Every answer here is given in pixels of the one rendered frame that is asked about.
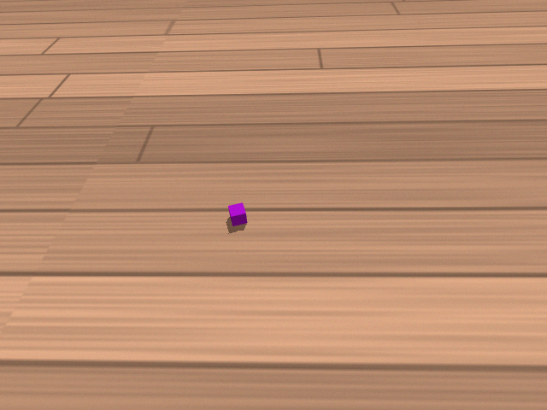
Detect cube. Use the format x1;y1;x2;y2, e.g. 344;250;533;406
228;203;247;226

